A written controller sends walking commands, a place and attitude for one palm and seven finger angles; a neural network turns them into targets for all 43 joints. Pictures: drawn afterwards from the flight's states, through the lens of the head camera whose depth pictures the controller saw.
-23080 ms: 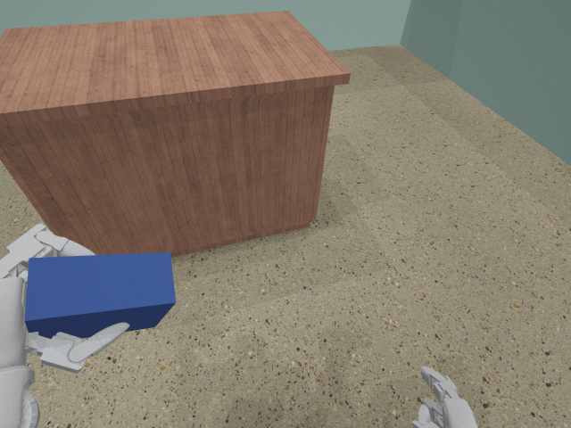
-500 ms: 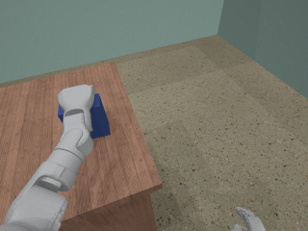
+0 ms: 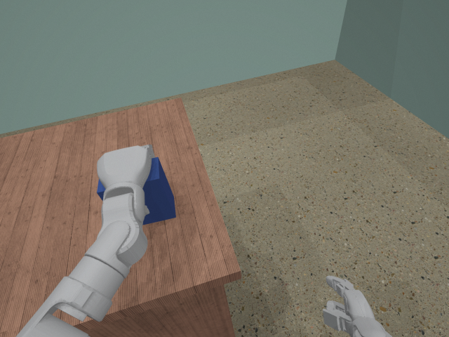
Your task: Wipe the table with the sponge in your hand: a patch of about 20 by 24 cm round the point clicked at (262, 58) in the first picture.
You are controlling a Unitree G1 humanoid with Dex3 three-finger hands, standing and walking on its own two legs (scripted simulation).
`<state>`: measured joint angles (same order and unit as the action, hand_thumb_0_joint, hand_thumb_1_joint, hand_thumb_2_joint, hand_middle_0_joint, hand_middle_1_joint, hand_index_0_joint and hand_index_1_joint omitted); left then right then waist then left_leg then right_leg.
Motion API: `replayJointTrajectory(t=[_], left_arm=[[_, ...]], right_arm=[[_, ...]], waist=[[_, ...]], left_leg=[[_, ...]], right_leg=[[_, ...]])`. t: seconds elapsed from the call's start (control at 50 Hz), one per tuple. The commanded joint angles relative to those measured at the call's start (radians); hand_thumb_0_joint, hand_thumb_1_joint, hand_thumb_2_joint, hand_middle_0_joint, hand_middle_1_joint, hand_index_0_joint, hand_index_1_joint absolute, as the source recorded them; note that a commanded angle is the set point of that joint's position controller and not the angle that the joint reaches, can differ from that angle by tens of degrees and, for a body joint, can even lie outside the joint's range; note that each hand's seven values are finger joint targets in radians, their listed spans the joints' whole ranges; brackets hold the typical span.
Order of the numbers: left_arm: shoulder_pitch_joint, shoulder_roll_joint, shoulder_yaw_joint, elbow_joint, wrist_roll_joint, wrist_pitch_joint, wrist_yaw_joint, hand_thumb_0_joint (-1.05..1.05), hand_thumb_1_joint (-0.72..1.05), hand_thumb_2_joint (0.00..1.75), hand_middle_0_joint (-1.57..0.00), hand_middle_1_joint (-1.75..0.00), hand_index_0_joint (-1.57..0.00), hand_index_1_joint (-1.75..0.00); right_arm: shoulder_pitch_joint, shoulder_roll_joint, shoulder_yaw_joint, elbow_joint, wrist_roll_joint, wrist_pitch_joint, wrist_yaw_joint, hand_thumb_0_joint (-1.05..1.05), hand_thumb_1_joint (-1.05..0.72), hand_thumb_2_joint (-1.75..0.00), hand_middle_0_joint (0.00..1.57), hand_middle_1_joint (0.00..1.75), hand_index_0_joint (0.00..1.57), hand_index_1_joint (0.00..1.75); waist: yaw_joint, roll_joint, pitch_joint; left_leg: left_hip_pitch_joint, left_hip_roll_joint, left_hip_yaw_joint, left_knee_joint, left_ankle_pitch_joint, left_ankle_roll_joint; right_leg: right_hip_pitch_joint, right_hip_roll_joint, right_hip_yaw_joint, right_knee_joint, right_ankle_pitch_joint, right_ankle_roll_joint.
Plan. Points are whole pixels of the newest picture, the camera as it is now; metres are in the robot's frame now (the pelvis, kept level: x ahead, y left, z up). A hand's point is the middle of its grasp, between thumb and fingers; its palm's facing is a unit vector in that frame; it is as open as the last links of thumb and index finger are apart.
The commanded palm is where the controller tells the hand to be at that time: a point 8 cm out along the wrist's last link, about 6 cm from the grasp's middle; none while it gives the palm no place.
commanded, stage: wipe back along the third lane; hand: left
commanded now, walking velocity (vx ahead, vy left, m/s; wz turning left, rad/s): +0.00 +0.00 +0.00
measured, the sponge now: (143, 201) +0.34 +0.22 +0.06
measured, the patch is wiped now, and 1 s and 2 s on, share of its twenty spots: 1.00 1.00 1.00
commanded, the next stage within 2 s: slide back across to the middle lane in 0.66 s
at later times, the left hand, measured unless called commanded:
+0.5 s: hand (143, 207) +0.29 +0.18 +0.11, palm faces +0.11 -0.06 -0.99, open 10.0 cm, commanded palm +0.24 +0.18 +0.14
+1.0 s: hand (139, 216) +0.27 +0.18 +0.11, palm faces +0.13 -0.15 -0.98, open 10.0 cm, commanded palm +0.22 +0.20 +0.16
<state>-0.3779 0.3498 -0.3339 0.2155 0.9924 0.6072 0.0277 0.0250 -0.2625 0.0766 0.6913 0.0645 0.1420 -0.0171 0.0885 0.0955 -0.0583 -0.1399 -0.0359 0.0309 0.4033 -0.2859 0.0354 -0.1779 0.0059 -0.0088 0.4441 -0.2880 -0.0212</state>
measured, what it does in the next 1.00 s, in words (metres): stands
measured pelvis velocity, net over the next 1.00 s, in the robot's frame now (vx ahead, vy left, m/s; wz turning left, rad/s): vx -0.02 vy -0.02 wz -0.04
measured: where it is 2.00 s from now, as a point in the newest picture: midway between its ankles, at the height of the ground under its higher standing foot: outside the picture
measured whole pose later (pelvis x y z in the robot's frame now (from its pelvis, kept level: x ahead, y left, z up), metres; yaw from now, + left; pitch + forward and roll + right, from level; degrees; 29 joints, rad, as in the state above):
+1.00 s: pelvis -0.02 -0.02 +0.00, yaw -2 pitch -3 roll +1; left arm -0.08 0.36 -0.26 -0.12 0.92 0.61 0.05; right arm 0.00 -0.27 0.07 0.70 0.06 0.16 -0.01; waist 0.09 0.11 -0.02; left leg -0.08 0.00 0.06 0.38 -0.26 0.00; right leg -0.14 0.04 0.02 0.46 -0.27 -0.05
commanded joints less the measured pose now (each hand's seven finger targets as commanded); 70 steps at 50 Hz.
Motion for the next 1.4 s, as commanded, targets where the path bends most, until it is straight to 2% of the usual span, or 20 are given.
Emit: replayJointTrajectory(t=[0.0, 0.1, 0.26, 0.34, 0.5, 0.52, 0.66, 0.7, 0.74, 0.8, 0.84, 0.92, 0.96, 1.0, 1.08, 1.1, 1.24, 1.3, 1.36, 1.38], left_arm=[[-0.152, 0.005, 0.017, -0.15, -0.049, 0.007, -0.029, 0.0, 0.1, 1.3, -1.2, -1.6, -1.2, -1.6], [-0.068, 0.034, 0.055, -0.188, -0.065, 0.022, -0.019, 0.0, 0.1, 1.3, -1.2, -1.6, -1.2, -1.6], [0.048, -0.022, -0.004, -0.271, -0.063, 0.032, -0.014, 0.0, 0.1, 1.3, -1.2, -1.6, -1.2, -1.6], [0.057, -0.004, 0.013, -0.285, -0.067, 0.044, -0.003, 0.0, 0.1, 1.3, -1.2, -1.6, -1.2, -1.6], [0.066, 0.034, 0.036, -0.306, -0.05, 0.054, 0.0, 0.0, 0.1, 1.3, -1.2, -1.6, -1.2, -1.6], [0.069, 0.013, 0.017, -0.304, -0.055, 0.054, -0.001, 0.0, 0.1, 1.3, -1.2, -1.6, -1.2, -1.6], [0.181, 0.007, 0.018, -0.363, -0.067, 0.039, -0.002, 0.0, 0.1, 1.3, -1.2, -1.6, -1.2, -1.6], [0.199, 0.051, 0.068, -0.377, -0.069, 0.036, 0.006, 0.0, 0.1, 1.3, -1.2, -1.6, -1.2, -1.6], [0.178, 0.02, 0.04, -0.379, -0.069, 0.037, 0.009, 0.0, 0.1, 1.3, -1.2, -1.6, -1.2, -1.6], [0.134, 0.111, 0.119, -0.431, -0.055, 0.038, 0.021, 0.0, 0.1, 1.3, -1.2, -1.6, -1.2, -1.6], [0.156, 0.089, 0.109, -0.392, -0.065, 0.036, 0.021, 0.0, 0.1, 1.3, -1.2, -1.6, -1.2, -1.6], [0.139, 0.173, 0.189, -0.459, -0.056, 0.024, 0.028, 0.0, 0.1, 1.3, -1.2, -1.6, -1.2, -1.6], [0.197, 0.171, 0.203, -0.465, -0.068, 0.014, 0.03, 0.0, 0.1, 1.3, -1.2, -1.6, -1.2, -1.6], [0.218, 0.233, 0.265, -0.508, -0.069, 0.006, 0.037, 0.0, 0.1, 1.3, -1.2, -1.6, -1.2, -1.6], [0.261, 0.234, 0.283, -0.567, -0.087, 0.003, 0.04, 0.0, 0.1, 1.3, -1.2, -1.6, -1.2, -1.6], [0.271, 0.279, 0.328, -0.585, -0.089, 0.003, 0.04, 0.0, 0.1, 1.3, -1.2, -1.6, -1.2, -1.6], [0.251, 0.281, 0.308, -0.536, -0.084, 0.01, 0.016, 0.0, 0.1, 1.3, -1.2, -1.6, -1.2, -1.6], [0.221, 0.305, 0.311, -0.556, -0.063, -0.007, -0.004, 0.0, 0.1, 1.3, -1.2, -1.6, -1.2, -1.6], [0.249, 0.303, 0.306, -0.5, -0.063, -0.033, -0.019, 0.0, 0.1, 1.3, -1.2, -1.6, -1.2, -1.6], [0.256, 0.337, 0.335, -0.506, -0.062, -0.045, -0.022, 0.0, 0.1, 1.3, -1.2, -1.6, -1.2, -1.6]], right_arm=[[-0.175, -0.11, -0.042, -0.163, 0.003, -0.04, 0.006, 0.0, -0.9, -0.9, 0.2, 0.3, 0.2, 0.3], [-0.189, -0.112, -0.046, -0.163, 0.002, -0.044, 0.014, 0.0, -0.9, -0.9, 0.2, 0.3, 0.2, 0.3], [-0.217, -0.096, -0.045, -0.178, 0.011, -0.049, 0.038, 0.0, -0.9, -0.9, 0.2, 0.3, 0.2, 0.3], [-0.233, -0.093, -0.04, -0.174, 0.013, -0.044, 0.038, 0.0, -0.9, -0.9, 0.2, 0.3, 0.2, 0.3], [-0.248, -0.091, -0.034, -0.173, 0.009, -0.035, 0.034, 0.0, -0.9, -0.9, 0.2, 0.3, 0.2, 0.3], [-0.251, -0.084, -0.031, -0.175, 0.01, -0.035, 0.032, 0.0, -0.9, -0.9, 0.2, 0.3, 0.2, 0.3], [-0.256, -0.078, -0.031, -0.19, 0.008, -0.038, 0.041, 0.0, -0.9, -0.9, 0.2, 0.3, 0.2, 0.3], [-0.252, -0.086, -0.034, -0.185, 0.005, -0.036, 0.042, 0.0, -0.9, -0.9, 0.2, 0.3, 0.2, 0.3], [-0.256, -0.082, -0.032, -0.184, 0.007, -0.032, 0.037, 0.0, -0.9, -0.9, 0.2, 0.3, 0.2, 0.3], [-0.261, -0.093, -0.036, -0.177, -0.001, -0.026, 0.028, 0.0, -0.9, -0.9, 0.2, 0.3, 0.2, 0.3], [-0.261, -0.083, -0.029, -0.175, 0.002, -0.031, 0.019, 0.0, -0.9, -0.9, 0.2, 0.3, 0.2, 0.3], [-0.268, -0.088, -0.033, -0.177, -0.007, -0.029, 0.007, 0.0, -0.9, -0.9, 0.2, 0.3, 0.2, 0.3], [-0.267, -0.085, -0.031, -0.178, -0.008, -0.032, 0.004, 0.0, -0.9, -0.9, 0.2, 0.3, 0.2, 0.3], [-0.266, -0.095, -0.034, -0.177, -0.015, -0.025, 0.002, 0.0, -0.9, -0.9, 0.2, 0.3, 0.2, 0.3], [-0.272, -0.092, -0.038, -0.185, -0.016, -0.022, -0.003, 0.0, -0.9, -0.9, 0.2, 0.3, 0.2, 0.3], [-0.272, -0.099, -0.041, -0.185, -0.02, -0.018, -0.005, 0.0, -0.9, -0.9, 0.2, 0.3, 0.2, 0.3], [-0.271, -0.104, -0.039, -0.173, -0.019, -0.024, -0.03, 0.0, -0.9, -0.9, 0.2, 0.3, 0.2, 0.3], [-0.268, -0.112, -0.043, -0.172, -0.024, -0.029, -0.039, 0.0, -0.9, -0.9, 0.2, 0.3, 0.2, 0.3], [-0.26, -0.108, -0.037, -0.168, -0.024, -0.041, -0.046, 0.0, -0.9, -0.9, 0.2, 0.3, 0.2, 0.3], [-0.259, -0.111, -0.041, -0.167, -0.025, -0.043, -0.048, 0.0, -0.9, -0.9, 0.2, 0.3, 0.2, 0.3]], waist=[[-0.014, -0.15, -0.203], [0.004, -0.16, -0.201], [0.01, -0.168, -0.158], [0.008, -0.176, -0.117], [0.011, -0.153, -0.114], [0.009, -0.158, -0.109], [0.019, -0.155, -0.118], [0.024, -0.164, -0.126], [0.011, -0.176, -0.083], [0.022, -0.132, -0.117], [0.018, -0.169, -0.076], [0.037, -0.126, -0.141], [0.041, -0.127, -0.133], [0.049, -0.109, -0.159], [0.049, -0.103, -0.147], [0.054, -0.097, -0.148], [0.03, -0.102, -0.072], [0.028, -0.077, -0.117], [0.027, -0.11, -0.079], [0.033, -0.106, -0.102]], left_leg=[[0.013, 0.004, -0.022, -0.014, 0.465, -0.011], [0.001, -0.003, -0.015, -0.015, 0.44, -0.007], [-0.006, -0.003, -0.016, -0.022, 0.405, 0.0], [-0.024, -0.002, -0.012, -0.037, 0.35, -0.001], [-0.026, -0.009, -0.007, -0.045, 0.301, -0.001], [-0.029, -0.008, -0.006, -0.045, 0.295, 0.001], [-0.025, -0.013, -0.003, -0.035, 0.323, 0.002], [-0.03, -0.011, -0.005, -0.038, 0.325, -0.002], [-0.036, -0.008, -0.005, -0.043, 0.304, 0.0], [-0.018, -0.01, -0.008, -0.047, 0.301, 0.0], [-0.029, -0.009, -0.006, -0.046, 0.294, 0.004], [-0.014, -0.014, -0.008, -0.046, 0.316, 0.005], [-0.012, -0.016, -0.008, -0.043, 0.338, 0.003], [-0.004, -0.017, -0.013, -0.043, 0.352, 0.0], [0.002, -0.016, -0.012, -0.039, 0.372, 0.003], [0.009, -0.017, -0.014, -0.038, 0.368, 0.002], [0.007, -0.015, -0.02, -0.043, 0.321, 0.01], [0.024, -0.02, -0.022, -0.045, 0.328, 0.012], [0.006, -0.019, -0.022, -0.044, 0.31, 0.013], [0.01, -0.02, -0.022, -0.042, 0.315, 0.012]], right_leg=[[0.16, 0.03, 0.014, 0.009, 0.467, -0.042], [0.189, 0.031, 0.031, 0.007, 0.487, -0.039], [0.175, 0.036, 0.03, 0.007, 0.442, -0.035], [0.163, 0.038, 0.037, -0.007, 0.386, -0.032], [0.163, 0.04, 0.069, -0.024, 0.318, -0.029], [0.162, 0.037, 0.059, -0.024, 0.314, -0.026], [0.19, 0.037, 0.079, -0.016, 0.376, -0.022], [0.205, 0.04, 0.094, -0.014, 0.388, -0.025], [0.171, 0.039, 0.085, -0.024, 0.35, -0.022], [0.184, 0.042, 0.104, -0.028, 0.326, -0.029], [0.171, 0.039, 0.096, -0.032, 0.323, -0.022], [0.219, 0.034, 0.114, -0.024, 0.343, -0.027], [0.226, 0.035, 0.12, -0.019, 0.393, -0.026], [0.247, 0.036, 0.138, -0.015, 0.413, -0.031], [0.246, 0.034, 0.134, -0.011, 0.454, -0.03], [0.248, 0.034, 0.146, -0.015, 0.445, -0.032], [0.181, 0.034, 0.13, -0.048, 0.335, -0.025], [0.197, 0.032, 0.13, -0.052, 0.324, -0.028], [0.182, 0.029, 0.118, -0.056, 0.318, -0.021], [0.196, 0.027, 0.122, -0.052, 0.326, -0.02]])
